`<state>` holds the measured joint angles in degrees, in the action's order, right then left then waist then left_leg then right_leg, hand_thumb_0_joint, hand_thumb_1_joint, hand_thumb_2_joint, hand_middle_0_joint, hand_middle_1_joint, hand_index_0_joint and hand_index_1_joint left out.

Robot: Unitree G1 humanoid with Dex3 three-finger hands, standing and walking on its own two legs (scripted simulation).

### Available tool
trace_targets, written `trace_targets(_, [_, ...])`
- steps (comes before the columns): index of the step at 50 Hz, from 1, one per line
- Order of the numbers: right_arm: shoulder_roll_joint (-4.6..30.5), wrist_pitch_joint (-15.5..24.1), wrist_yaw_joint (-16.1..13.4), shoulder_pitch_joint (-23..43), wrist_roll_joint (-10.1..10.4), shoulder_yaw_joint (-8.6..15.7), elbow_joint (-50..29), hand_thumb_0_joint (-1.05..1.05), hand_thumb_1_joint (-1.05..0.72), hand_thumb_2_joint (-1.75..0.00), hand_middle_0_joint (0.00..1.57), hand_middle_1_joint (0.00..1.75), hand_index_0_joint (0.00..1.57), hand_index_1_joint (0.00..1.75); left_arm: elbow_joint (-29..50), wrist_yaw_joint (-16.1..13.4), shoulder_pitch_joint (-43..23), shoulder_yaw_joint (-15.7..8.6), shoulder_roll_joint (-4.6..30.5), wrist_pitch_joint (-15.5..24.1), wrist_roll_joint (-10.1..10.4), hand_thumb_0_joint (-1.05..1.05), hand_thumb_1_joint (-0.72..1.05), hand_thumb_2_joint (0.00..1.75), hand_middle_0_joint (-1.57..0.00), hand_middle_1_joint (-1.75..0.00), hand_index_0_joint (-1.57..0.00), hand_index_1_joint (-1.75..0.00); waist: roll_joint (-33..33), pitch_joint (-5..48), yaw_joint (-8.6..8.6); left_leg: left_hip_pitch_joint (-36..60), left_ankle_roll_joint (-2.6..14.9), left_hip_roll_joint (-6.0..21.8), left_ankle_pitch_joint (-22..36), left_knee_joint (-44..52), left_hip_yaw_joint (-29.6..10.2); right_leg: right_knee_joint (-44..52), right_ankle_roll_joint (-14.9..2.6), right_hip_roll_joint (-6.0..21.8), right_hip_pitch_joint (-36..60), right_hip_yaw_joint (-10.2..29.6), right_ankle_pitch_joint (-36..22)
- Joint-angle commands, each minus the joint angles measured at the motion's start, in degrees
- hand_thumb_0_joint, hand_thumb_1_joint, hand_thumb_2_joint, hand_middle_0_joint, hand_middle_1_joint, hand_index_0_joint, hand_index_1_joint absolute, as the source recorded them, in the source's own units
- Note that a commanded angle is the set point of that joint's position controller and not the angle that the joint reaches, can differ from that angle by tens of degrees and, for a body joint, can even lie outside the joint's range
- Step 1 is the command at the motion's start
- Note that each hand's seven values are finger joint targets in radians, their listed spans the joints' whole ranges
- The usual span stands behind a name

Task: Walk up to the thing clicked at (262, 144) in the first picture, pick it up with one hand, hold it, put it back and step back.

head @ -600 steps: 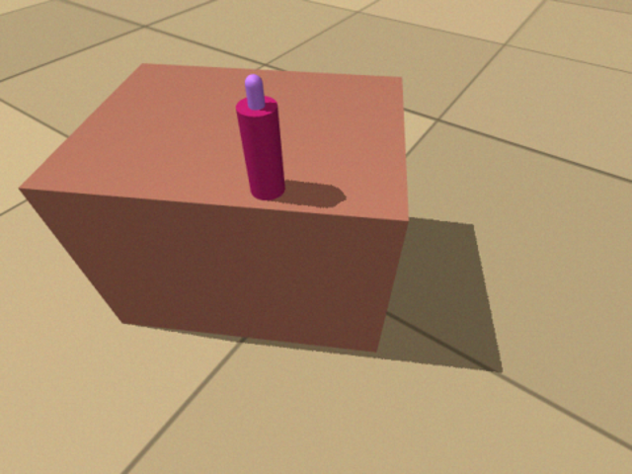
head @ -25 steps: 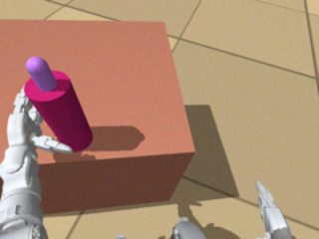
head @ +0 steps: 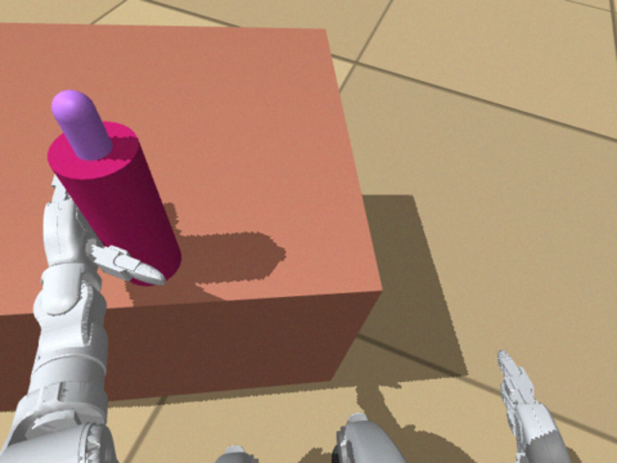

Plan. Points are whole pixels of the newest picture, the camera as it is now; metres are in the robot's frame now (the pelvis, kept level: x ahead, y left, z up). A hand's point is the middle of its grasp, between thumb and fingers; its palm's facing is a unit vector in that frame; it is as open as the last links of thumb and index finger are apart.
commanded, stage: close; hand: left
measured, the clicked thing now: (120, 199) +0.44 +0.19 +0.09
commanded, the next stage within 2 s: settle in 0.62 s
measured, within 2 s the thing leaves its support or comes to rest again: leaves its support in 1.14 s
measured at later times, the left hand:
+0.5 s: hand (115, 215) +0.44 +0.21 +0.05, palm faces +0.13 -0.99 +0.02, open 13.1 cm
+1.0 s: hand (123, 212) +0.45 +0.20 +0.06, palm faces +0.12 -0.99 +0.00, open 11.7 cm
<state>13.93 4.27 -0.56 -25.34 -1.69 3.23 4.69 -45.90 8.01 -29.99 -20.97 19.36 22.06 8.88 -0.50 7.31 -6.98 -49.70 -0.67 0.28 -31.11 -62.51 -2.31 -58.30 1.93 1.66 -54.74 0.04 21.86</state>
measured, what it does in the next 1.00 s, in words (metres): stands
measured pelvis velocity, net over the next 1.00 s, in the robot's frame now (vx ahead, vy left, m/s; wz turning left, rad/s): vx -0.01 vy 0.01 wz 0.00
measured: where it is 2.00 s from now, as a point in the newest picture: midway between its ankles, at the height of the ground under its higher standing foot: outside the picture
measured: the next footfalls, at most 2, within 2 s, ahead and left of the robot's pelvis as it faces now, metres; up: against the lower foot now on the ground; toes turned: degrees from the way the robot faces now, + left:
none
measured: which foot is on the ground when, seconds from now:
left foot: down 0.00-1.00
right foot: down 0.00-1.00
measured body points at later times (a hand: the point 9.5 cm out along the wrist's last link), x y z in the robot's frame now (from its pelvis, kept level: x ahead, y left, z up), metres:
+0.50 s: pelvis -0.01 +0.00 +0.00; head +0.10 +0.03 +0.44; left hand +0.43 +0.27 +0.06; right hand +0.15 -0.25 -0.02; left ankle -0.01 +0.12 -0.66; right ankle +0.06 -0.14 -0.66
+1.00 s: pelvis -0.01 +0.01 +0.00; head +0.09 +0.03 +0.44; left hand +0.44 +0.26 +0.06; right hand +0.14 -0.25 -0.03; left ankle -0.01 +0.12 -0.66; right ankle +0.06 -0.14 -0.66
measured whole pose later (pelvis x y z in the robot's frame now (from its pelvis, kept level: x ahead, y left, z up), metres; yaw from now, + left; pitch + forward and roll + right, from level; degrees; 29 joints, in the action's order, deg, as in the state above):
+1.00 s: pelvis -0.01 +0.01 +0.00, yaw +0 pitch +19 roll -2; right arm 13.3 2.8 0.3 -24.7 -1.7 1.8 5.2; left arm -50.4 6.8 -35.5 -19.3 21.3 21.1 7.6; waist -0.9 7.7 -7.4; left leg -51.4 -0.3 0.0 -30.7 -63.3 -2.5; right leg -58.1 2.3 1.9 -55.8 -0.1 21.1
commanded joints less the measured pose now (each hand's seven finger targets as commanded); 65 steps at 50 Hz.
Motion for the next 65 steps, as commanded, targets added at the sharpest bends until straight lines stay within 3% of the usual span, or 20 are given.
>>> trace_targets(1, [6.84,2.41,-0.67,-0.18,0.89,3.25,-12.61,0.00,0.53,-0.04,0.05,0.05,0.05,0.05,13.70,-0.48,-22.11,-2.40,12.93,3.69,1.09,0.00,-0.60,0.17,-0.47,-0.33,-0.48,-0.32,2.75,25.63,1.18,6.69,0.09,-0.91,20.07,9.78,1.31,5.14,-2.90,-0.96,24.02,-0.89,-15.75])
trace_targets(7, [8.87,2.40,-0.86,-3.41,1.05,5.84,-9.40,0.00,0.53,-0.04,0.05,0.05,0.05,0.05,8.99,-0.73,-20.33,-1.16,10.74,3.17,0.40,0.00,-0.56,0.17,-0.53,-0.37,-0.55,-0.35,1.36,17.93,-1.16,7.15,0.51,-0.83,16.86,9.96,1.78,6.36,-2.65,-1.09,16.91,-0.66,-13.02])
trace_targets(11, [7.24,2.67,-0.15,-2.72,0.88,3.55,-10.63,0.00,0.54,-0.04,0.05,0.05,0.05,0.05,8.27,0.20,-23.11,-0.53,11.13,4.42,-0.18,0.00,-0.61,0.16,-0.52,-0.36,-0.54,-0.35,2.98,20.48,-1.40,7.42,0.12,-0.74,19.97,8.78,1.57,5.11,-2.97,-0.97,17.18,-0.78,-15.34])
trace_targets(13, [7.22,2.55,-0.02,-2.07,0.75,3.13,-11.64,0.00,0.53,-0.04,0.05,0.05,0.05,0.05,10.07,0.85,-24.95,-2.30,14.82,5.25,-0.11,0.00,-0.60,0.20,-0.57,-0.41,-0.58,-0.39,4.59,24.68,-0.45,8.26,0.02,-0.98,22.33,8.11,1.63,4.53,-3.00,-0.68,20.04,-0.65,-17.68])
trace_targets(18, [9.05,2.59,-0.40,-0.25,0.35,4.44,-11.49,0.00,0.53,-0.04,0.05,0.05,0.05,0.05,10.24,1.25,-29.54,-3.20,16.69,5.49,0.68,0.00,-0.42,0.41,-0.72,-0.60,-0.74,-0.59,8.10,27.68,-0.42,12.03,-0.94,-0.39,23.45,8.69,0.58,4.09,-3.44,-1.03,18.08,-1.21,-15.95])
trace_targets(20, [6.44,2.45,-0.10,-1.41,0.29,1.43,-10.23,0.00,0.53,-0.04,0.05,0.05,0.05,0.05,6.65,1.29,-28.72,-1.32,14.51,4.62,0.11,0.00,-0.40,0.48,-0.80,-0.67,-0.81,-0.67,7.69,24.89,-0.74,9.93,-0.61,-0.58,20.70,8.65,0.92,4.63,-3.36,-1.05,16.93,-1.10,-13.91])
trace_targets(24, [8.70,2.43,-0.34,-1.39,0.03,3.80,-8.44,0.00,0.53,-0.04,0.05,0.05,0.05,0.05,0.34,0.81,-25.54,-0.85,12.73,3.52,-0.48,0.00,-0.30,0.56,-0.91,-0.79,-0.94,-0.77,5.99,20.84,-2.01,7.83,-0.44,-0.21,16.62,9.19,0.74,5.20,-3.34,-1.33,13.33,-1.62,-10.56])
trace_targets(28, [7.97,2.12,0.11,-1.67,0.15,3.36,-8.06,0.00,0.54,-0.04,0.05,0.05,0.05,0.05,-1.82,-0.06,-23.33,0.11,11.00,2.77,-0.96,0.00,-0.21,0.64,-1.02,-0.88,-1.05,-0.86,3.90,19.75,-1.47,6.92,-0.07,-0.34,15.46,9.23,0.66,5.34,-3.07,-1.49,13.42,-1.89,-9.76])
trace_targets(29, [8.38,2.47,0.19,-0.46,0.08,3.76,-9.98,0.00,0.54,-0.04,0.05,0.05,0.05,0.05,0.99,0.19,-25.91,2.79,6.95,3.04,-0.59,0.00,-0.20,0.67,-1.05,-0.92,-1.08,-0.90,3.56,20.13,-2.63,6.27,-0.09,-0.27,14.66,9.27,0.71,5.41,-3.25,-1.58,12.63,-1.89,-9.35])
trace_targets(31, [9.56,2.48,-0.02,-0.53,0.02,5.08,-9.59,0.00,0.54,-0.04,0.05,0.05,0.05,0.05,2.38,-0.39,-27.26,1.48,9.86,3.26,-1.00,0.00,-0.17,0.71,-1.11,-0.97,-1.14,-0.95,3.71,22.17,-2.31,7.48,-0.21,-0.15,15.32,9.21,0.44,5.04,-3.20,-1.57,13.25,-2.03,-9.72])
trace_targets(35, [6.96,2.84,0.20,2.12,0.43,1.95,-12.76,0.00,0.54,-0.04,0.05,0.05,0.05,0.05,2.21,-0.55,-28.26,1.14,10.35,3.75,-0.53,0.00,-0.10,0.95,-1.26,-1.19,-1.28,-1.18,1.49,21.78,-1.49,4.73,0.35,-0.42,12.05,9.79,0.58,5.34,-2.89,-1.43,15.62,-1.86,-7.01])
trace_targets(40, [8.81,2.19,0.01,-3.06,0.16,4.47,-9.99,0.00,0.54,-0.05,0.05,0.05,0.05,0.05,3.52,-0.26,-26.49,0.55,11.90,3.74,-1.00,0.00,0.20,1.19,-1.27,-1.30,-1.27,-1.31,5.40,24.47,-1.65,7.28,-0.25,-0.79,15.56,9.03,1.12,4.70,-3.09,-1.29,15.42,-1.64,-10.13])
trace_targets(42, [6.86,1.95,0.38,-3.00,0.15,2.04,-9.48,0.00,0.54,-0.05,0.05,0.05,0.05,0.05,4.22,0.13,-27.10,1.78,10.76,3.30,-1.27,0.00,0.16,1.20,-1.29,-1.32,-1.29,-1.33,6.81,23.33,-0.93,8.10,-0.68,-0.60,16.67,9.28,0.96,4.58,-3.35,-1.34,13.89,-1.93,-10.28])
trace_targets(51, [7.87,1.21,-0.55,1.23,0.76,3.90,-9.62,0.00,0.52,-0.06,0.05,0.05,0.05,0.05,12.61,-1.73,-30.42,0.43,13.88,1.77,-0.32,0.00,-0.03,1.23,-1.33,-1.39,-1.33,-1.41,7.54,26.79,0.69,10.79,-0.56,-0.50,17.31,11.04,0.92,5.86,-3.20,-1.18,19.71,-1.48,-11.20])
trace_targets(54, [8.23,0.11,-1.01,0.22,1.07,4.06,-7.02,0.00,0.51,-0.06,0.05,0.05,0.05,0.05,11.00,-2.23,-27.12,-2.77,17.44,0.49,0.11,0.00,-0.10,1.22,-1.33,-1.41,-1.34,-1.42,5.90,27.31,1.55,12.13,-0.32,-0.46,20.98,11.25,0.90,6.10,-2.88,-1.21,22.65,-1.31,-14.85])
trace_targets(56, [8.09,0.10,-1.31,1.10,1.12,4.68,-6.94,0.00,0.52,-0.06,0.05,0.05,0.05,0.05,17.76,-2.20,-32.66,-0.66,15.29,0.86,0.92,0.00,-0.13,1.23,-1.31,-1.41,-1.32,-1.43,6.05,29.91,0.99,13.51,-0.26,-0.53,23.24,11.18,1.07,6.12,-2.87,-1.04,24.55,-1.04,-17.76])
trace_targets(58, [6.07,-0.08,-1.23,1.74,1.24,2.71,-4.41,0.00,0.51,-0.06,0.05,0.05,0.05,0.05,17.43,-2.12,-31.68,-0.12,14.67,0.44,0.89,0.00,-0.10,1.22,-1.29,-1.39,-1.30,-1.41,7.50,26.70,1.54,14.87,-0.62,-0.30,25.11,11.91,0.74,6.35,-3.08,-1.16,21.91,-1.33,-17.57])
trace_targets(60, [7.84,-0.04,-1.56,3.10,1.39,4.21,-4.88,0.00,0.51,-0.06,0.05,0.05,0.05,0.05,18.31,-2.37,-30.65,-1.68,17.01,0.40,0.99,0.00,-0.08,1.24,-1.29,-1.39,-1.29,-1.41,6.74,28.54,1.62,16.39,-0.47,-0.17,27.47,11.81,0.65,6.49,-3.07,-1.17,23.12,-1.21,-19.57])
trace_targets(63, [6.36,-0.14,-1.32,3.34,1.37,2.55,-2.67,0.00,0.51,-0.06,0.05,0.05,0.05,0.05,18.45,-1.38,-28.55,1.38,12.80,-0.14,1.80,0.00,-0.10,1.24,-1.27,-1.39,-1.28,-1.41,8.37,27.47,1.59,18.92,-0.82,0.19,31.38,12.10,0.12,6.41,-3.30,-1.25,21.88,-1.49,-20.90])
trace_targets(65, [8.04,-0.21,-1.53,4.22,1.60,3.58,-2.78,0.00,0.52,-0.06,0.05,0.05,0.05,0.05,22.01,-1.12,-29.95,-0.76,16.73,-0.23,2.04,0.00,-0.08,1.25,-1.27,-1.39,-1.27,-1.41,8.38,29.59,2.11,19.62,-0.69,-0.04,33.21,11.89,0.37,6.82,-3.10,-1.11,24.47,-1.14,-23.46])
